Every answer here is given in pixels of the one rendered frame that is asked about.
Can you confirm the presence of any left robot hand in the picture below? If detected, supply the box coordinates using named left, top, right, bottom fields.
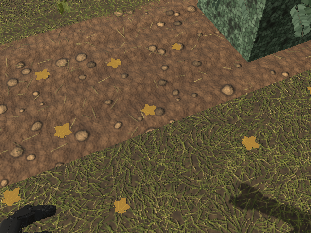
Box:
left=0, top=205, right=56, bottom=233

